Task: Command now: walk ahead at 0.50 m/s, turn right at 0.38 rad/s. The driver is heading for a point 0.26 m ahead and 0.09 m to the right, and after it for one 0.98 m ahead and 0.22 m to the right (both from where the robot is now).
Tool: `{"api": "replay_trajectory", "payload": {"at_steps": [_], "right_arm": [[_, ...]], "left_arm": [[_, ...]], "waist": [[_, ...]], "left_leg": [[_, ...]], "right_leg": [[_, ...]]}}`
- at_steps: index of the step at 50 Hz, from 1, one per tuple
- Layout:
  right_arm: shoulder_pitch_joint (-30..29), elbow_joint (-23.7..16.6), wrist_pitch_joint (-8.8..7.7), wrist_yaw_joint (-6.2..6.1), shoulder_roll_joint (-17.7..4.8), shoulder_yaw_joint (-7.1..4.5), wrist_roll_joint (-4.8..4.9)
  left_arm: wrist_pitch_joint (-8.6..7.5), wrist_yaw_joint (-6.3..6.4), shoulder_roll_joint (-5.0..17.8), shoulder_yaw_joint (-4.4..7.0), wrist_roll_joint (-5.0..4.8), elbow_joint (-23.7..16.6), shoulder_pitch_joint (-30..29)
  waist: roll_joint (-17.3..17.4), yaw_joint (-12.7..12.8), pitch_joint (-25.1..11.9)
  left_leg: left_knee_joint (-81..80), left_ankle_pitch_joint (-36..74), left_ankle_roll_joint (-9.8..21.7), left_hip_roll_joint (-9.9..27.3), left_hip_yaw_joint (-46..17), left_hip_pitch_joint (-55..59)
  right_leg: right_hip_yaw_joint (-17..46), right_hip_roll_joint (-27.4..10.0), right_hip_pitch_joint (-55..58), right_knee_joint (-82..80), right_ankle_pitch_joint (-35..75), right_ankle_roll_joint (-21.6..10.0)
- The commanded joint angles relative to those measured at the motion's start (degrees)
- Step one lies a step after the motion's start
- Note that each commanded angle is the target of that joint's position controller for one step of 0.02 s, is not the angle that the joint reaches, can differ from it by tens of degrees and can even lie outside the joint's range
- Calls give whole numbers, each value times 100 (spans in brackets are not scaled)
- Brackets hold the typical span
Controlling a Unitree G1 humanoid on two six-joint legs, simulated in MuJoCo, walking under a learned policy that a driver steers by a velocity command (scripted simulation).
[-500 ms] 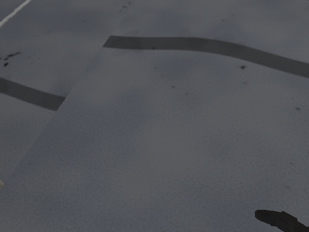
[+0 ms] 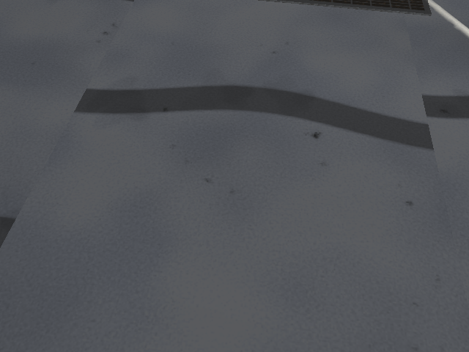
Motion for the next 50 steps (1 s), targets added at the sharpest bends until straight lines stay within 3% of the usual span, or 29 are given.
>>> {"api": "replay_trajectory", "payload": {"at_steps": [1,4,6,7,8,9,10,11,12,14,15,18,19,20,23,27,30,31,32,33,34,35,36,37,38,40,42,45,50], "right_arm": [[-21,-190,-79,-96,-820,-144,-1],[83,-120,-6,-117,-904,-214,58],[-43,-180,37,-168,-1066,-269,53],[-68,-189,81,-189,-1133,-284,48],[-193,-237,126,-202,-1210,-298,65],[-454,-399,116,-207,-1284,-297,67],[-31,-685,-31,-30,-565,-42,-53],[-185,-734,-306,124,-598,13,50],[-827,-931,-442,184,-981,-105,262],[-1240,-955,-427,91,-1043,-167,136],[-1223,-1011,-341,33,-1044,-214,54],[-1305,-1178,-132,-48,-827,-212,-13],[-1551,-1272,-110,-40,-734,-168,-52],[-1757,-1378,-115,-54,-653,-131,-80],[-2375,-1522,-136,-2,-559,-52,-51],[-2748,-1688,-180,93,-759,-30,44],[-2682,-1754,-293,162,-1001,-70,45],[-2368,-1672,-321,160,-1063,-99,30],[-1756,-1513,-345,143,-1226,-174,-32],[-787,-1356,-348,123,-1519,-261,-81],[-59,-1122,-275,148,-1972,-398,-124],[-38,-1085,-233,190,-1513,-297,60],[-398,-1184,-203,188,-1134,-188,108],[-757,-1286,-150,188,-1049,-129,47],[-973,-1291,-131,208,-955,-86,14],[-1037,-1254,-141,229,-852,-21,-41],[-886,-1159,-149,217,-960,-43,7],[-679,-1052,-107,145,-1220,-108,56],[-183,-831,-41,117,-1314,-104,137]], "left_arm": [[-32,-186,134,-40,-74,-513,-852],[-1,-334,175,-61,4,-657,-1019],[-11,-375,352,8,20,-738,-871],[0,-349,494,72,11,-745,-585],[24,-349,710,176,4,-582,218],[56,-290,1086,344,48,-410,1224],[57,-191,1612,454,86,-366,1902],[66,-137,1350,324,70,-341,1973],[47,-86,1022,236,112,-404,1738],[-59,-81,562,64,79,-620,911],[-101,-65,492,17,66,-651,768],[-125,11,728,27,31,-680,852],[-125,59,842,71,69,-695,935],[-82,83,1003,126,27,-727,970],[-3,111,1037,157,7,-719,1241],[-9,89,832,108,-8,-522,1690],[20,129,895,125,50,-510,1768],[31,136,882,118,59,-542,1712],[15,125,768,79,76,-608,1624],[-9,101,594,0,145,-731,1516],[-94,86,335,-77,-36,-727,2305],[-129,88,695,-50,-84,-672,2279],[-141,76,1001,20,-77,-761,1703],[-138,82,944,8,-12,-850,1297],[-142,87,877,20,82,-930,1078],[-105,82,712,28,102,-959,1138],[-74,83,549,-9,108,-1002,1080],[-69,81,425,-75,135,-1173,536],[-87,-12,373,-141,61,-1366,-304]], "waist": [[407,19,424],[452,-42,478],[738,114,192],[900,318,-66],[942,765,-402],[604,1292,-953],[-846,952,-1769],[-832,937,-2362],[-565,1014,-1687],[356,609,-735],[338,398,-607],[135,185,-330],[42,202,-238],[14,248,-187],[-190,540,-179],[-326,774,-144],[-454,635,-136],[-492,440,-230],[-446,157,-601],[40,-273,-1290],[1770,-100,-1915],[1699,-171,-1702],[1046,-244,-909],[551,-122,-539],[403,0,-223],[636,211,-209],[712,237,-247],[597,132,-199],[630,-158,-12]], "left_leg": [[-371,2182,326,1592,-188,-104],[138,3443,312,1790,38,585],[871,5355,227,1833,162,865],[1459,6360,160,1836,232,933],[2439,6730,69,1766,303,715],[3998,5699,-98,1573,335,-454],[6510,896,-521,463,59,-3306],[7383,-1832,-377,-55,-1100,-4252],[7297,-1400,-205,338,-1348,-4834],[6304,-589,-252,757,-1209,-4320],[5923,-398,-358,892,-1184,-3884],[5000,-187,-657,921,-1006,-3541],[4509,-34,-723,898,-936,-3505],[4005,239,-755,815,-852,-3422],[2583,1554,-739,511,-770,-2911],[1932,1906,-593,494,-925,-2845],[1608,1254,-322,446,-890,-2684],[1414,1153,-194,368,-794,-2270],[1429,1184,16,460,-877,-1405],[1583,1333,388,1245,-1650,-22],[1157,344,1420,2406,-4033,1800],[683,-916,1492,2651,-5042,1869],[591,-1179,1217,2414,-4364,1219],[496,-752,1030,2168,-3670,509],[337,-166,983,1958,-3237,-97],[133,699,874,1641,-2638,-658],[-9,1301,935,1563,-2262,-768],[-169,1755,903,1500,-1819,-791],[-147,1635,710,1366,-1341,-769]], "right_leg": [[-231,135,231,-600,338,-31],[-511,225,134,-911,-423,-261],[-925,506,620,-799,-1171,-459],[-1097,720,1101,-694,-1554,-576],[-1075,871,2087,-960,-1478,-763],[-364,570,3831,-1132,-1130,-1056],[2486,-970,6391,-1174,-1571,-2164],[4285,-1497,6934,-2150,-2053,-2430],[3401,-1221,6520,-2268,-1973,-2003],[2028,-771,4759,-2479,-698,-1598],[1715,-605,4131,-2588,-309,-1534],[1418,-406,3187,-2769,-26,-1500],[1304,-328,2904,-2760,-31,-1459],[1224,-227,2679,-2764,-91,-1385],[1013,61,2416,-2635,-658,-1060],[1407,-254,2995,-2346,-1287,-944],[1759,-496,3547,-1843,-1023,-847],[1734,-399,3602,-1564,-573,-767],[1554,-146,3502,-917,95,-635],[1103,180,2808,567,-465,-439],[426,1007,793,2440,-2831,17],[609,785,-156,3202,-4103,55],[654,514,-508,3466,-3636,38],[374,245,-384,3347,-3168,43],[244,64,-265,2957,-2858,65],[124,-146,252,2419,-2600,95],[-25,-205,292,1959,-2441,182],[-142,-232,262,877,-1622,298],[-318,-8,768,-520,-539,326]]}}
